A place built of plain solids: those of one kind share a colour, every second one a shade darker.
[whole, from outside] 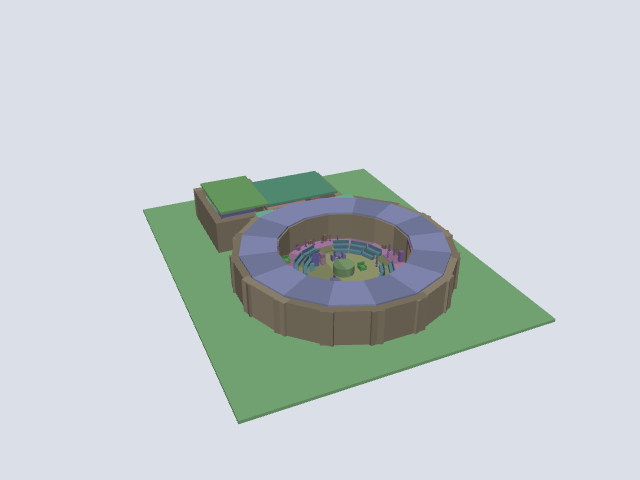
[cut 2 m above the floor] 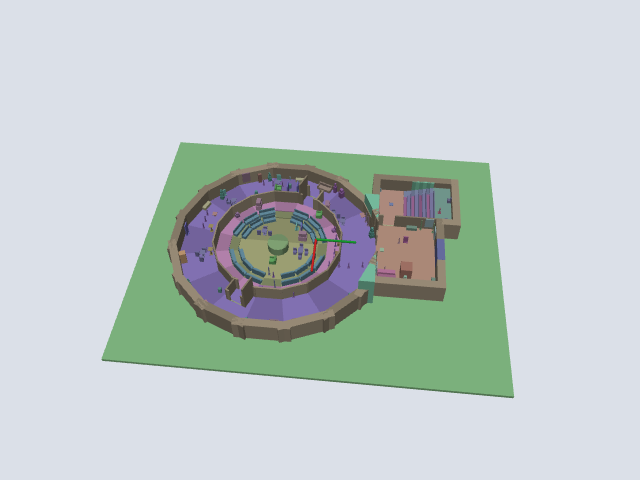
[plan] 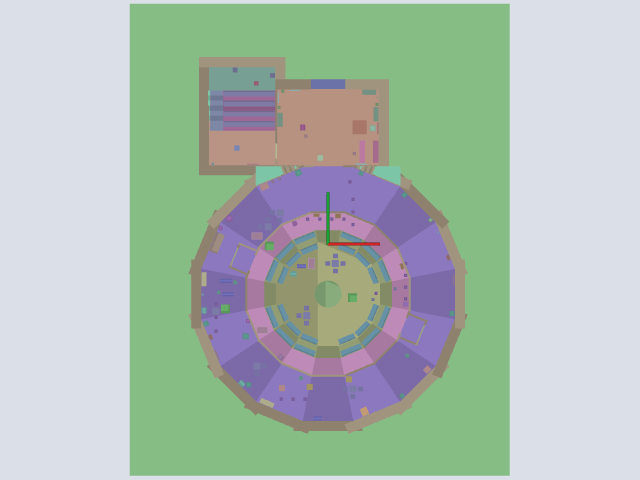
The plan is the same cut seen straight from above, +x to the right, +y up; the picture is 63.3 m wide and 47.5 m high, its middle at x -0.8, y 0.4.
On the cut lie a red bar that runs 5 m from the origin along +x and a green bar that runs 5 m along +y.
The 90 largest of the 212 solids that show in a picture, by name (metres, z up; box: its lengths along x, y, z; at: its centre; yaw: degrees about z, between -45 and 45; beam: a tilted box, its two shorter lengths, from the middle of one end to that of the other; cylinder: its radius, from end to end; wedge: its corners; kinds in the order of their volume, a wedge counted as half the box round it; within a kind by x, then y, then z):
{
 "ground_under_all_1": {"box": [37.6, 46.7, 0.4], "at": [-0.83, 0.43, -0.95]},
 "wall_1": {"box": [1.0, 6.84, 4.48], "at": [-13.05, -4.95, 1.44]},
 "wall_2": {"box": [1.0, 11.7, 4.48], "at": [-12.28, 12.65, 1.44]},
 "wall_3": {"box": [1.0, 6.84, 4.48], "at": [-12.06, -9.95, 1.44], "yaw": 22.5},
 "wall_4": {"box": [1.0, 6.84, 4.48], "at": [-12.06, 0.05, 1.44], "yaw": -22.5},
 "wall_5": {"wedge": [[-9.84, -2.33, -0.8], [-9.84, -2.33, 3.68], [-9.77, -2.15, -0.8], [-9.77, -2.15, 3.68], [-7.9, -3.14, -0.8], [-7.9, -3.14, 3.68], [-7.82, -2.95, -0.8], [-7.82, -2.95, 3.68]]},
 "wall_6": {"box": [6.84, 1.0, 4.48], "at": [-9.23, -14.18, 1.44], "yaw": -45.0},
 "wall_7": {"box": [6.84, 1.0, 4.48], "at": [-9.23, 4.28, 1.44], "yaw": 45.0},
 "wall_8": {"box": [7.75, 1.0, 4.48], "at": [-8.9, 7.3, 1.44]},
 "wall_9": {"box": [8.55, 1.0, 4.48], "at": [-8.5, 18.0, 1.44]},
 "wall_10": {"box": [3.62, 1.0, 4.48], "at": [-6.48, 6.49, 1.44], "yaw": 22.5},
 "wall_11": {"box": [3.42, 0.2, 4.48], "at": [-5.72, -10.67, 1.44], "yaw": -45.0},
 "wall_12": {"box": [0.2, 5.44, 4.48], "at": [-5.12, 12.67, 1.44]},
 "wall_13": {"box": [0.2, 5.55, 4.48], "at": [-5.12, 12.73, 1.44]},
 "wall_14": {"box": [6.84, 1.0, 4.48], "at": [-5.0, -17.01, 1.44], "yaw": -22.5},
 "wall_15": {"box": [1.0, 3.12, 4.48], "at": [-4.72, 16.94, 1.44]},
 "wall_16": {"box": [3.53, 1.0, 4.48], "at": [-3.46, 15.8, 1.44]},
 "wall_17": {"box": [6.84, 1.0, 4.48], "at": [0.0, -18.0, 1.44]},
 "wall_18": {"box": [4.33, 1.0, 4.48], "at": [3.86, 15.8, 1.44]},
 "wall_19": {"box": [6.84, 1.0, 4.48], "at": [5.0, -17.01, 1.44], "yaw": 22.5},
 "wall_20": {"box": [1.0, 9.5, 4.48], "at": [5.53, 11.55, 1.44]},
 "wall_21": {"box": [3.42, 0.2, 4.48], "at": [5.72, -10.67, 1.44], "yaw": 45.0},
 "wall_22": {"box": [3.42, 0.2, 4.48], "at": [5.72, 0.77, 1.44], "yaw": -45.0},
 "wall_23": {"box": [3.62, 1.0, 4.48], "at": [6.48, 6.49, 1.44], "yaw": -22.5},
 "wall_24": {"wedge": [[7.82, -6.95, -0.8], [7.82, -6.95, 3.68], [7.9, -6.76, -0.8], [7.9, -6.76, 3.68], [9.77, -7.75, -0.8], [9.77, -7.75, 3.68], [9.84, -7.57, -0.8], [9.84, -7.57, 3.68]]},
 "wall_25": {"box": [6.84, 1.0, 4.48], "at": [9.23, -14.18, 1.44], "yaw": 45.0},
 "wall_26": {"box": [6.84, 1.0, 4.48], "at": [9.23, 4.28, 1.44], "yaw": -45.0},
 "wall_27": {"box": [1.0, 6.84, 4.48], "at": [12.06, -9.95, 1.44], "yaw": -22.5},
 "wall_28": {"box": [1.0, 6.84, 4.48], "at": [12.06, 0.05, 1.44], "yaw": 22.5},
 "wall_29": {"box": [1.0, 6.84, 4.48], "at": [13.05, -4.95, 1.44]},
 "floor_ring_gallery_1": {"wedge": [[-12.65, -7.47, -0.8], [-12.65, -7.47, 0.0], [-10.73, -12.12, -0.8], [-10.73, -12.12, 0.0], [-8.09, -6.56, -0.8], [-8.09, -6.56, 0.0], [-6.86, -9.53, -0.8], [-6.86, -9.53, 0.0]]},
 "floor_ring_gallery_2": {"wedge": [[-12.65, -7.47, -0.8], [-12.65, -7.47, 0.0], [-12.65, -2.43, -0.8], [-12.65, -2.43, 0.0], [-8.09, -6.56, -0.8], [-8.09, -6.56, 0.0], [-8.09, -3.34, -0.8], [-8.09, -3.34, 0.0]]},
 "floor_ring_gallery_3": {"wedge": [[-12.65, -2.43, -0.8], [-12.65, -2.43, 0.0], [-10.73, 2.22, -0.8], [-10.73, 2.22, 0.0], [-8.09, -3.34, -0.8], [-8.09, -3.34, 0.0], [-6.86, -0.37, -0.8], [-6.86, -0.37, 0.0]]},
 "floor_ring_gallery_4": {"wedge": [[-10.73, -12.12, -0.8], [-10.73, -12.12, 0.0], [-7.17, -15.68, -0.8], [-7.17, -15.68, 0.0], [-6.86, -9.53, -0.8], [-6.86, -9.53, 0.0], [-4.58, -11.81, -0.8], [-4.58, -11.81, 0.0]]},
 "floor_ring_gallery_5": {"wedge": [[-10.73, 2.22, -0.8], [-10.73, 2.22, 0.0], [-7.17, 5.78, -0.8], [-7.17, 5.78, 0.0], [-6.86, -0.37, -0.8], [-6.86, -0.37, 0.0], [-4.58, 1.91, -0.8], [-4.58, 1.91, 0.0]]},
 "floor_ring_gallery_6": {"wedge": [[-7.17, -15.68, -0.8], [-7.17, -15.68, 0.0], [-4.58, -11.81, -0.8], [-4.58, -11.81, 0.0], [-2.52, -17.6, -0.8], [-2.52, -17.6, 0.0], [-1.61, -13.04, -0.8], [-1.61, -13.04, 0.0]]},
 "floor_ring_gallery_7": {"wedge": [[-7.17, 5.78, -0.8], [-7.17, 5.78, 0.0], [-4.58, 1.91, -0.8], [-4.58, 1.91, 0.0], [-2.52, 7.7, -0.8], [-2.52, 7.7, 0.0], [-1.61, 3.14, -0.8], [-1.61, 3.14, 0.0]]},
 "floor_ring_gallery_8": {"wedge": [[-2.52, -17.6, -0.8], [-2.52, -17.6, 0.0], [-1.61, -13.04, -0.8], [-1.61, -13.04, 0.0], [1.61, -13.04, -0.8], [1.61, -13.04, 0.0], [2.52, -17.6, -0.8], [2.52, -17.6, 0.0]]},
 "floor_ring_gallery_9": {"wedge": [[-2.52, 7.7, -0.8], [-2.52, 7.7, 0.0], [-1.61, 3.14, -0.8], [-1.61, 3.14, 0.0], [1.61, 3.14, -0.8], [1.61, 3.14, 0.0], [2.52, 7.7, -0.8], [2.52, 7.7, 0.0]]},
 "floor_ring_gallery_10": {"wedge": [[1.61, -13.04, -0.8], [1.61, -13.04, 0.0], [2.52, -17.6, -0.8], [2.52, -17.6, 0.0], [4.58, -11.81, -0.8], [4.58, -11.81, 0.0], [7.17, -15.68, -0.8], [7.17, -15.68, 0.0]]},
 "floor_ring_gallery_11": {"wedge": [[1.61, 3.14, -0.8], [1.61, 3.14, 0.0], [2.52, 7.7, -0.8], [2.52, 7.7, 0.0], [4.58, 1.91, -0.8], [4.58, 1.91, 0.0], [7.17, 5.78, -0.8], [7.17, 5.78, 0.0]]},
 "floor_ring_gallery_12": {"wedge": [[4.58, -11.81, -0.8], [4.58, -11.81, 0.0], [6.86, -9.53, -0.8], [6.86, -9.53, 0.0], [7.17, -15.68, -0.8], [7.17, -15.68, 0.0], [10.73, -12.12, -0.8], [10.73, -12.12, 0.0]]},
 "floor_ring_gallery_13": {"wedge": [[4.58, 1.91, -0.8], [4.58, 1.91, 0.0], [6.86, -0.37, -0.8], [6.86, -0.37, 0.0], [7.17, 5.78, -0.8], [7.17, 5.78, 0.0], [10.73, 2.22, -0.8], [10.73, 2.22, 0.0]]},
 "floor_ring_gallery_14": {"wedge": [[6.86, -9.53, -0.8], [6.86, -9.53, 0.0], [8.09, -6.56, -0.8], [8.09, -6.56, 0.0], [10.73, -12.12, -0.8], [10.73, -12.12, 0.0], [12.65, -7.47, -0.8], [12.65, -7.47, 0.0]]},
 "floor_ring_gallery_15": {"wedge": [[6.86, -0.37, -0.8], [6.86, -0.37, 0.0], [8.09, -3.34, -0.8], [8.09, -3.34, 0.0], [10.73, 2.22, -0.8], [10.73, 2.22, 0.0], [12.65, -2.43, -0.8], [12.65, -2.43, 0.0]]},
 "floor_ring_gallery_16": {"wedge": [[8.09, -6.56, -0.8], [8.09, -6.56, 0.0], [8.09, -3.34, -0.8], [8.09, -3.34, 0.0], [12.65, -7.47, -0.8], [12.65, -7.47, 0.0], [12.65, -2.43, -0.8], [12.65, -2.43, 0.0]]},
 "ceil_ring_gallery_1": {"wedge": [[-12.65, -7.47, 3.6], [-12.65, -7.47, 3.9], [-10.73, -12.12, 3.6], [-10.73, -12.12, 3.9], [-8.19, -6.58, 3.6], [-8.19, -6.58, 3.9], [-6.94, -9.59, 3.6], [-6.94, -9.59, 3.9]]},
 "ceil_ring_gallery_2": {"wedge": [[-12.65, -7.47, 3.6], [-12.65, -7.47, 3.9], [-12.65, -2.43, 3.6], [-12.65, -2.43, 3.9], [-8.19, -6.58, 3.6], [-8.19, -6.58, 3.9], [-8.19, -3.32, 3.6], [-8.19, -3.32, 3.9]]},
 "ceil_ring_gallery_3": {"wedge": [[-12.65, -2.43, 3.6], [-12.65, -2.43, 3.9], [-10.73, 2.22, 3.6], [-10.73, 2.22, 3.9], [-8.19, -3.32, 3.6], [-8.19, -3.32, 3.9], [-6.94, -0.31, 3.6], [-6.94, -0.31, 3.9]]},
 "ceil_ring_gallery_4": {"wedge": [[-10.73, -12.12, 3.6], [-10.73, -12.12, 3.9], [-7.17, -15.68, 3.6], [-7.17, -15.68, 3.9], [-6.94, -9.59, 3.6], [-6.94, -9.59, 3.9], [-4.64, -11.89, 3.6], [-4.64, -11.89, 3.9]]},
 "ceil_ring_gallery_5": {"wedge": [[-10.73, 2.22, 3.6], [-10.73, 2.22, 3.9], [-7.17, 5.78, 3.6], [-7.17, 5.78, 3.9], [-6.94, -0.31, 3.6], [-6.94, -0.31, 3.9], [-4.64, 1.99, 3.6], [-4.64, 1.99, 3.9]]},
 "ceil_ring_gallery_6": {"wedge": [[-7.17, -15.68, 3.6], [-7.17, -15.68, 3.9], [-4.64, -11.89, 3.6], [-4.64, -11.89, 3.9], [-2.52, -17.6, 3.6], [-2.52, -17.6, 3.9], [-1.63, -13.14, 3.6], [-1.63, -13.14, 3.9]]},
 "ceil_ring_gallery_7": {"wedge": [[-7.17, 5.78, 3.6], [-7.17, 5.78, 3.9], [-4.64, 1.99, 3.6], [-4.64, 1.99, 3.9], [-2.52, 7.7, 3.6], [-2.52, 7.7, 3.9], [-1.63, 3.24, 3.6], [-1.63, 3.24, 3.9]]},
 "ceil_ring_gallery_8": {"wedge": [[-2.52, -17.6, 3.6], [-2.52, -17.6, 3.9], [-1.63, -13.14, 3.6], [-1.63, -13.14, 3.9], [1.63, -13.14, 3.6], [1.63, -13.14, 3.9], [2.52, -17.6, 3.6], [2.52, -17.6, 3.9]]},
 "ceil_ring_gallery_9": {"wedge": [[-2.52, 7.7, 3.6], [-2.52, 7.7, 3.9], [-1.63, 3.24, 3.6], [-1.63, 3.24, 3.9], [1.63, 3.24, 3.6], [1.63, 3.24, 3.9], [2.52, 7.7, 3.6], [2.52, 7.7, 3.9]]},
 "ceil_ring_gallery_10": {"wedge": [[1.63, -13.14, 3.6], [1.63, -13.14, 3.9], [2.52, -17.6, 3.6], [2.52, -17.6, 3.9], [4.64, -11.89, 3.6], [4.64, -11.89, 3.9], [7.17, -15.68, 3.6], [7.17, -15.68, 3.9]]},
 "ceil_ring_gallery_11": {"wedge": [[1.63, 3.24, 3.6], [1.63, 3.24, 3.9], [2.52, 7.7, 3.6], [2.52, 7.7, 3.9], [4.64, 1.99, 3.6], [4.64, 1.99, 3.9], [7.17, 5.78, 3.6], [7.17, 5.78, 3.9]]},
 "ceil_ring_gallery_12": {"wedge": [[4.64, -11.89, 3.6], [4.64, -11.89, 3.9], [6.94, -9.59, 3.6], [6.94, -9.59, 3.9], [7.17, -15.68, 3.6], [7.17, -15.68, 3.9], [10.73, -12.12, 3.6], [10.73, -12.12, 3.9]]},
 "ceil_ring_gallery_13": {"wedge": [[4.64, 1.99, 3.6], [4.64, 1.99, 3.9], [6.94, -0.31, 3.6], [6.94, -0.31, 3.9], [7.17, 5.78, 3.6], [7.17, 5.78, 3.9], [10.73, 2.22, 3.6], [10.73, 2.22, 3.9]]},
 "ceil_ring_gallery_14": {"wedge": [[6.94, -9.59, 3.6], [6.94, -9.59, 3.9], [8.19, -6.58, 3.6], [8.19, -6.58, 3.9], [10.73, -12.12, 3.6], [10.73, -12.12, 3.9], [12.65, -7.47, 3.6], [12.65, -7.47, 3.9]]},
 "ceil_ring_gallery_15": {"wedge": [[6.94, -0.31, 3.6], [6.94, -0.31, 3.9], [8.19, -3.32, 3.6], [8.19, -3.32, 3.9], [10.73, 2.22, 3.6], [10.73, 2.22, 3.9], [12.65, -2.43, 3.6], [12.65, -2.43, 3.9]]},
 "ceil_ring_gallery_16": {"wedge": [[8.19, -6.58, 3.6], [8.19, -6.58, 3.9], [8.19, -3.32, 3.6], [8.19, -3.32, 3.9], [12.65, -7.47, 3.6], [12.65, -7.47, 3.9], [12.65, -2.43, 3.6], [12.65, -2.43, 3.9]]},
 "floor_entrance_1": {"box": [10.25, 7.7, 0.8], "at": [0.0, 11.55, -0.4]},
 "floor_lecture_room_1": {"box": [6.75, 9.9, 0.8], "at": [-8.5, 12.65, -0.4]},
 "floor_dome_walk_1": {"wedge": [[-8.09, -6.56, -0.8], [-8.09, -6.56, 0.0], [-6.86, -9.54, -0.8], [-6.86, -9.54, 0.0], [-6.32, -6.21, -0.8], [-6.32, -6.21, 0.0], [-5.36, -8.53, -0.8], [-5.36, -8.53, 0.0]]},
 "floor_dome_walk_2": {"wedge": [[-8.09, -3.34, -0.8], [-8.09, -3.34, 0.0], [-6.86, -0.36, -0.8], [-6.86, -0.36, 0.0], [-6.32, -3.69, -0.8], [-6.32, -3.69, 0.0], [-5.36, -1.37, -0.8], [-5.36, -1.37, 0.0]]},
 "floor_dome_walk_3": {"wedge": [[-6.86, -9.53, -0.8], [-6.86, -9.53, 0.0], [-5.36, -8.53, -0.8], [-5.36, -8.53, 0.0], [-4.58, -11.81, -0.8], [-4.58, -11.81, 0.0], [-3.58, -10.31, -0.8], [-3.58, -10.31, 0.0]]},
 "floor_dome_walk_4": {"wedge": [[-6.86, -0.37, -0.8], [-6.86, -0.37, 0.0], [-5.36, -1.37, -0.8], [-5.36, -1.37, 0.0], [-4.58, 1.91, -0.8], [-4.58, 1.91, 0.0], [-3.58, 0.41, -0.8], [-3.58, 0.41, 0.0]]},
 "floor_dome_walk_5": {"wedge": [[-4.59, -11.81, -0.8], [-4.59, -11.81, 0.0], [-3.58, -10.31, -0.8], [-3.58, -10.31, 0.0], [-1.61, -13.04, -0.8], [-1.61, -13.04, 0.0], [-1.26, -11.27, -0.8], [-1.26, -11.27, 0.0]]},
 "floor_dome_walk_6": {"wedge": [[-4.59, 1.91, -0.8], [-4.59, 1.91, 0.0], [-3.58, 0.41, -0.8], [-3.58, 0.41, 0.0], [-1.61, 3.14, -0.8], [-1.61, 3.14, 0.0], [-1.26, 1.37, -0.8], [-1.26, 1.37, 0.0]]},
 "floor_dome_walk_7": {"wedge": [[1.26, -11.27, -0.8], [1.26, -11.27, 0.0], [1.61, -13.04, -0.8], [1.61, -13.04, 0.0], [3.58, -10.31, -0.8], [3.58, -10.31, 0.0], [4.59, -11.81, -0.8], [4.59, -11.81, 0.0]]},
 "floor_dome_walk_8": {"wedge": [[1.26, 1.37, -0.8], [1.26, 1.37, 0.0], [1.61, 3.14, -0.8], [1.61, 3.14, 0.0], [3.58, 0.41, -0.8], [3.58, 0.41, 0.0], [4.59, 1.91, -0.8], [4.59, 1.91, 0.0]]},
 "floor_dome_walk_9": {"wedge": [[3.58, -10.31, -0.8], [3.58, -10.31, 0.0], [4.58, -11.81, -0.8], [4.58, -11.81, 0.0], [5.36, -8.53, -0.8], [5.36, -8.53, 0.0], [6.86, -9.53, -0.8], [6.86, -9.53, 0.0]]},
 "floor_dome_walk_10": {"wedge": [[3.58, 0.41, -0.8], [3.58, 0.41, 0.0], [4.58, 1.91, -0.8], [4.58, 1.91, 0.0], [5.36, -1.37, -0.8], [5.36, -1.37, 0.0], [6.86, -0.37, -0.8], [6.86, -0.37, 0.0]]},
 "floor_dome_walk_11": {"wedge": [[5.36, -8.53, -0.8], [5.36, -8.53, 0.0], [6.32, -6.21, -0.8], [6.32, -6.21, 0.0], [6.86, -9.54, -0.8], [6.86, -9.54, 0.0], [8.09, -6.56, -0.8], [8.09, -6.56, 0.0]]},
 "floor_dome_walk_12": {"wedge": [[5.36, -1.37, -0.8], [5.36, -1.37, 0.0], [6.32, -3.69, -0.8], [6.32, -3.69, 0.0], [6.86, -0.36, -0.8], [6.86, -0.36, 0.0], [8.09, -3.34, -0.8], [8.09, -3.34, 0.0]]},
 "wall_mass_1": {"wedge": [[-7.17, 5.78, -0.8], [-7.17, 5.78, 3.68], [-7.17, 7.7, -0.8], [-7.17, 7.7, 3.68], [-2.52, 7.7, -0.8], [-2.52, 7.7, -0.8], [-2.52, 7.7, 3.68], [-2.52, 7.7, 3.68]]},
 "wall_mass_2": {"wedge": [[2.52, 7.7, -0.8], [2.52, 7.7, -0.8], [2.52, 7.7, 3.68], [2.52, 7.7, 3.68], [7.17, 5.78, -0.8], [7.17, 5.78, 3.68], [7.17, 7.7, -0.8], [7.17, 7.7, 3.68]]},
 "floor_dome_low_1": {"wedge": [[-5.16, -5.98, -0.8], [-5.16, -5.98, -0.2], [-5.16, -3.92, -0.8], [-5.16, -3.92, -0.2], [-4.37, -7.87, -0.8], [-4.37, -7.87, -0.2], [-4.37, -2.03, -0.8], [-4.37, -2.03, -0.2], [-2.92, -9.32, -0.8], [-2.92, -9.32, -0.2], [-2.92, -0.58, -0.8], [-2.92, -0.58, -0.2], [-1.03, -10.11, -0.8], [-1.03, -10.11, -0.2], [-1.03, 0.21, -0.8], [-1.03, 0.21, -0.2]]},
 "floor_dome_low_2": {"wedge": [[-1.03, -10.11, -0.8], [-1.03, -10.11, -0.2], [-1.03, 0.21, -0.8], [-1.03, 0.21, -0.2], [1.03, -10.11, -0.8], [1.03, -10.11, -0.2], [2.92, -9.32, -0.8], [2.92, -9.32, -0.2], [4.37, -7.87, -0.8], [4.37, -7.87, -0.2], [4.37, -2.03, -0.8], [4.37, -2.03, -0.2], [5.16, -5.98, -0.8], [5.16, -5.98, -0.2], [5.16, -3.92, -0.8], [5.16, -3.92, -0.2]]},
 "floor_dome_low_3": {"wedge": [[-1.03, 0.21, -0.8], [-1.03, 0.21, -0.2], [1.03, 0.21, -0.8], [1.03, 0.21, -0.2], [2.92, -0.58, -0.8], [2.92, -0.58, -0.2], [4.37, -2.03, -0.8], [4.37, -2.03, -0.2]]},
 "floor_lecture_back_1": {"box": [6.75, 2.4, 1.88], "at": [-8.5, 16.4, 0.14]},
 "step_lecture_tier_1": {"box": [5.15, 1.0, 1.07], "at": [-7.8, 11.7, -0.27]},
 "step_lecture_tier_2": {"box": [5.15, 1.0, 1.34], "at": [-7.8, 12.7, -0.13]},
 "step_lecture_tier_3": {"box": [5.15, 1.0, 1.61], "at": [-7.8, 13.7, 0.01]},
 "step_lecture_tier_4": {"box": [5.15, 1.0, 1.88], "at": [-7.8, 14.7, 0.14]},
 "ceil_entrance_1": {"box": [10.25, 7.7, 0.3], "at": [0.0, 11.55, 4.35]},
 "ceil_lecture_room_1": {"box": [6.75, 9.9, 0.3], "at": [-8.5, 12.65, 4.55]},
 "door_leaf_1": {"box": [3.4, 0.97, 4.07], "at": [0.0, 15.82, 1.24]},
 "paybox_1": {"box": [1.4, 1.4, 2.4], "at": [3.12, 11.55, 1.2]}
}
